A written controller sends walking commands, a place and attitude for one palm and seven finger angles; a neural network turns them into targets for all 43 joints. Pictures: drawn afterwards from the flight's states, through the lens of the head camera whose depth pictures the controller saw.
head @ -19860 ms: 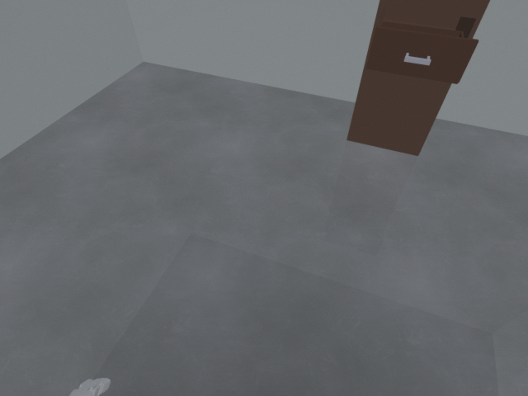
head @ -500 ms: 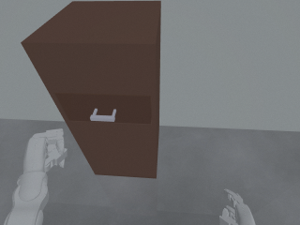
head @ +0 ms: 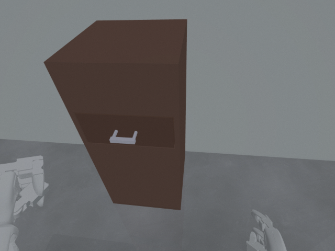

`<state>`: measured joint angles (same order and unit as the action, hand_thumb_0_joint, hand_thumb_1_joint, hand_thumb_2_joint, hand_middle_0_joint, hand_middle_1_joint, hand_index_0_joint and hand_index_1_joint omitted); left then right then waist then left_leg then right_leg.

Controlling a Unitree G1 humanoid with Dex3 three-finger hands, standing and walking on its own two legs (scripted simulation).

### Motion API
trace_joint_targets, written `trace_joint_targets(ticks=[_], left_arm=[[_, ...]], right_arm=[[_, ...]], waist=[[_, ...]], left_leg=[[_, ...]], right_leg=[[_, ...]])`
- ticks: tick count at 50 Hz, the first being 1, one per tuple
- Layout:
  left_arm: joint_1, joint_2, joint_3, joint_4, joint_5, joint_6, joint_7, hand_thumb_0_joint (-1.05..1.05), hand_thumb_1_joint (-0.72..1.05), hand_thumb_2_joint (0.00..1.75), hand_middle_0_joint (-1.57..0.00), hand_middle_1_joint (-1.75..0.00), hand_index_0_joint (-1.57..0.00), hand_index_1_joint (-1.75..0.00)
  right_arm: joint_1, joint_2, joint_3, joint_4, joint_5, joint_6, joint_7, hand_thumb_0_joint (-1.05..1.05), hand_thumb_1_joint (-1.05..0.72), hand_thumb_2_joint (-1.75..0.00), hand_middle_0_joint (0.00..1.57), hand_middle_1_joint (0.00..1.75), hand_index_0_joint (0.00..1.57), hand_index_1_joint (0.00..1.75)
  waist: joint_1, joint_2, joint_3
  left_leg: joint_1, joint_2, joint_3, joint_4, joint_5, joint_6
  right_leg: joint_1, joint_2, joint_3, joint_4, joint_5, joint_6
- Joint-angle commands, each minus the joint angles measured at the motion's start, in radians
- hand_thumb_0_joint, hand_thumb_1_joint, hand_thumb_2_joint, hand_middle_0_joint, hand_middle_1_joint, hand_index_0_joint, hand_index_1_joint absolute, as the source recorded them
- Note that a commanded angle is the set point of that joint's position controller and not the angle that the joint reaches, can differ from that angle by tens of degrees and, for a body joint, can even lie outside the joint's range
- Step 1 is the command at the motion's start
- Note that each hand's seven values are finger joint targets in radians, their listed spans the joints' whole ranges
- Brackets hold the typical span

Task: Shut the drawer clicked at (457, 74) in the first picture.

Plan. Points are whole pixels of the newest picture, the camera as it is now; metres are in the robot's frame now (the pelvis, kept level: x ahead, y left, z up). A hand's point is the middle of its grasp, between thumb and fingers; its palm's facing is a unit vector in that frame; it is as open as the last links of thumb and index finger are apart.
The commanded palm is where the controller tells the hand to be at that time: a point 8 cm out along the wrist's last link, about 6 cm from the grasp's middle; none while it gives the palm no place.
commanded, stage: draw the hand back to the body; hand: left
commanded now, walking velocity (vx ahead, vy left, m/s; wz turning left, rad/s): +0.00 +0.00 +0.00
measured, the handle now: (124, 136) +0.55 +0.26 -0.10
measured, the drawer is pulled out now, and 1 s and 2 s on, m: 0.00 0.00 0.00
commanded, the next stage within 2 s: step back with the hand held close in 0.06 s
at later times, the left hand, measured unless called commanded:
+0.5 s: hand (50, 188) +0.18 +0.25 +0.14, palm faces +0.26 -0.83 -0.50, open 3.2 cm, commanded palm +0.12 +0.30 +0.18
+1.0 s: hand (0, 238) +0.09 +0.27 +0.16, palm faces +0.37 -0.82 -0.44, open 3.2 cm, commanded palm +0.03 +0.31 +0.18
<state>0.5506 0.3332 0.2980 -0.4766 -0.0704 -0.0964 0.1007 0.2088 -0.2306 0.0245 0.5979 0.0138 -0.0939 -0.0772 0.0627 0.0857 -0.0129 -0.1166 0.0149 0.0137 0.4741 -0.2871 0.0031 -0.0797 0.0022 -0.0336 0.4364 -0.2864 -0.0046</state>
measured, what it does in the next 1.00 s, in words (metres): shifts its weight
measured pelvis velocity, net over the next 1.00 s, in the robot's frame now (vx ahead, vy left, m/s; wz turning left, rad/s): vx -0.10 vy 0.03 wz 0.00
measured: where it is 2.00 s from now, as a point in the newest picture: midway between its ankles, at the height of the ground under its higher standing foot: outside the picture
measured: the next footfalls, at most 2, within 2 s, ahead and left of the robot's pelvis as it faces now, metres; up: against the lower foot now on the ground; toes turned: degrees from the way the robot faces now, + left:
right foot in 1.14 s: -0.10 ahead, -0.10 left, +0.00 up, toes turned +9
right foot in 1.62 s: -0.19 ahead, -0.10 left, +0.00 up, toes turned +8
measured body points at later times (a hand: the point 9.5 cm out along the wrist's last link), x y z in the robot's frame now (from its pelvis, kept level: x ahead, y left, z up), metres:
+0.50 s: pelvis -0.02 +0.02 +0.00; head +0.00 +0.01 +0.45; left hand +0.16 +0.29 +0.17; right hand +0.14 -0.24 -0.09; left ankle -0.01 +0.12 -0.74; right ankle -0.03 -0.12 -0.74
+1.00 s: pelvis -0.10 +0.03 -0.01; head -0.09 +0.04 +0.44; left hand +0.06 +0.31 +0.18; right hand +0.07 -0.21 -0.08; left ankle -0.02 +0.12 -0.74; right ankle -0.03 -0.11 -0.74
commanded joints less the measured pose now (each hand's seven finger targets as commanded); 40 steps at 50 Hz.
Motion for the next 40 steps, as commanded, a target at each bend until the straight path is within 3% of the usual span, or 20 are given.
trace_joint_targets(ticks=[1, 2, 6, 9, 10, 11, 12, 14, 16, 21, 22, 27, 32, 36, 40], left_arm=[[-0.129, 0.146, 0.089, -0.144, -0.001, -0.057, 0.021, 0.0, 0.9, 0.9, -1.4, -1.6, -1.4, -1.6], [-0.135, 0.154, 0.093, -0.14, 0.001, -0.06, 0.022, 0.0, 0.9, 0.9, -1.4, -1.6, -1.4, -1.6], [-0.115, 0.168, 0.097, -0.218, 0.004, -0.074, 0.029, 0.0, 0.9, 0.9, -1.4, -1.6, -1.4, -1.6], [-0.1, 0.173, 0.103, -0.211, 0.003, -0.071, 0.032, 0.0, 0.9, 0.9, -1.4, -1.6, -1.4, -1.6], [-0.236, 0.301, 0.245, -0.287, 0.004, -0.122, 0.037, 0.0, 0.9, 0.9, -1.4, -1.6, -1.4, -1.6], [-0.132, 0.229, 0.202, -0.163, 0.014, -0.128, 0.032, 0.0, 0.9, 0.9, -1.4, -1.6, -1.4, -1.6], [-0.128, 0.231, 0.194, -0.162, 0.019, -0.134, 0.029, 0.0, 0.9, 0.9, -1.4, -1.6, -1.4, -1.6], [-0.047, 0.155, 0.134, -0.121, 0.023, -0.136, 0.023, 0.0, 0.9, 0.9, -1.4, -1.6, -1.4, -1.6], [0.01, 0.14, 0.128, -0.108, 0.021, -0.138, 0.021, 0.0, 0.9, 0.9, -1.4, -1.6, -1.4, -1.6], [0.081, 0.197, 0.179, -0.228, 0.015, -0.153, 0.027, 0.0, 0.9, 0.9, -1.4, -1.6, -1.4, -1.6], [0.093, 0.224, 0.204, -0.245, 0.012, -0.154, 0.032, 0.0, 0.9, 0.9, -1.4, -1.6, -1.4, -1.6], [0.118, 0.238, 0.216, -0.309, 0.011, -0.159, 0.047, 0.0, 0.9, 0.9, -1.4, -1.6, -1.4, -1.6], [0.107, 0.202, 0.191, -0.281, 0.018, -0.163, 0.048, 0.0, 0.9, 0.9, -1.4, -1.6, -1.4, -1.6], [0.067, 0.18, 0.179, -0.237, 0.031, -0.175, 0.052, 0.0, 0.9, 0.9, -1.4, -1.6, -1.4, -1.6], [0.03, 0.181, 0.175, -0.269, 0.048, -0.193, 0.056, 0.0, 0.9, 0.9, -1.4, -1.6, -1.4, -1.6]], right_arm=[[-0.124, -0.09, -0.038, -0.162, -0.001, -0.057, -0.015, 0.0, -0.9, -0.9, 0.2, 0.3, 0.2, 0.3], [-0.126, -0.088, -0.036, -0.159, -0.003, -0.061, -0.016, 0.0, -0.9, -0.9, 0.2, 0.3, 0.2, 0.3], [-0.134, -0.084, -0.036, -0.168, -0.007, -0.084, -0.016, 0.0, -0.9, -0.9, 0.2, 0.3, 0.2, 0.3], [-0.135, -0.08, -0.033, -0.163, -0.008, -0.095, -0.016, 0.0, -0.9, -0.9, 0.2, 0.3, 0.2, 0.3], [-0.118, -0.111, -0.043, -0.183, -0.01, -0.067, -0.006, 0.0, -0.9, -0.9, 0.2, 0.3, 0.2, 0.3], [-0.107, -0.093, -0.046, -0.15, -0.013, -0.05, -0.003, 0.0, -0.9, -0.9, 0.2, 0.3, 0.2, 0.3], [-0.119, -0.097, -0.052, -0.158, -0.014, -0.041, -0.001, 0.0, -0.9, -0.9, 0.2, 0.3, 0.2, 0.3], [-0.112, -0.101, -0.056, -0.162, -0.016, -0.018, 0.005, 0.0, -0.9, -0.9, 0.2, 0.3, 0.2, 0.3], [-0.11, -0.107, -0.067, -0.165, -0.015, 0.0, 0.009, 0.0, -0.9, -0.9, 0.2, 0.3, 0.2, 0.3], [-0.123, -0.107, -0.083, -0.204, -0.011, 0.033, 0.01, 0.0, -0.9, -0.9, 0.2, 0.3, 0.2, 0.3], [-0.135, -0.107, -0.081, -0.209, -0.012, 0.035, 0.005, 0.0, -0.9, -0.9, 0.2, 0.3, 0.2, 0.3], [-0.123, -0.109, -0.083, -0.222, -0.011, 0.038, -0.008, 0.0, -0.9, -0.9, 0.2, 0.3, 0.2, 0.3], [-0.109, -0.116, -0.085, -0.213, -0.015, 0.025, -0.01, 0.0, -0.9, -0.9, 0.2, 0.3, 0.2, 0.3], [-0.105, -0.12, -0.084, -0.215, -0.007, 0.012, -0.008, 0.0, -0.9, -0.9, 0.2, 0.3, 0.2, 0.3], [-0.098, -0.124, -0.083, -0.218, -0.009, -0.009, -0.01, 0.0, -0.9, -0.9, 0.2, 0.3, 0.2, 0.3]], waist=[[-0.019, -0.056, 0.027], [-0.018, -0.046, 0.04], [-0.003, -0.023, -0.065], [-0.001, -0.026, -0.034], [-0.046, -0.08, 0.068], [-0.055, -0.128, 0.075], [-0.053, -0.127, 0.093], [-0.061, -0.089, 0.054], [-0.06, -0.065, -0.009], [-0.049, -0.085, -0.174], [-0.039, -0.065, -0.189], [-0.044, -0.009, -0.191], [-0.054, 0.034, -0.108], [-0.066, -0.004, -0.03], [-0.07, -0.026, -0.01]], left_leg=[[0.011, 0.007, 0.009, -0.068, 0.143, 0.032], [0.008, 0.005, 0.007, -0.069, 0.132, 0.03], [0.038, 0.003, 0.009, -0.063, 0.193, 0.033], [0.022, 0.004, 0.006, -0.067, 0.204, 0.028], [-0.061, 0.015, -0.004, -0.036, 0.129, 0.046], [-0.057, 0.012, -0.011, -0.01, 0.122, 0.043], [-0.058, 0.007, -0.01, -0.01, 0.119, 0.039], [-0.049, 0.025, -0.007, -0.033, 0.176, 0.037], [-0.046, 0.04, -0.005, -0.053, 0.251, 0.038], [-0.028, 0.06, -0.013, -0.052, 0.46, 0.039], [-0.039, 0.057, -0.022, -0.057, 0.473, 0.038], [-0.099, 0.065, -0.038, -0.061, 0.474, 0.038], [-0.235, 0.089, -0.068, -0.121, 0.272, 0.051], [-0.443, 0.105, -0.095, -0.183, -0.122, 0.075], [-0.534, 0.097, -0.115, -0.168, -0.292, 0.087]], right_leg=[[-0.098, -0.01, 0.012, -0.099, 0.129, -0.008], [-0.103, -0.01, 0.015, -0.107, 0.116, -0.009], [-0.039, -0.016, 0.017, -0.081, 0.19, -0.012], [-0.039, -0.014, 0.014, -0.08, 0.206, -0.013], [-0.139, -0.07, 0.139, -0.156, 0.252, -0.014], [-0.157, -0.095, 0.142, -0.167, 0.257, -0.021], [-0.184, -0.098, 0.148, -0.182, 0.256, -0.023], [-0.155, -0.089, 0.114, -0.146, 0.293, -0.014], [-0.106, -0.076, 0.082, -0.105, 0.348, -0.001], [-0.008, -0.058, 0.042, -0.018, 0.494, 0.016], [0.001, -0.054, 0.039, -0.01, 0.498, 0.016], [0.006, -0.036, 0.034, 0.025, 0.478, 0.022], [0.0, -0.01, 0.034, 0.058, 0.335, 0.024], [0.044, -0.006, 0.057, 0.091, 0.205, 0.022], [0.041, -0.008, 0.089, 0.072, 0.1, 0.021]])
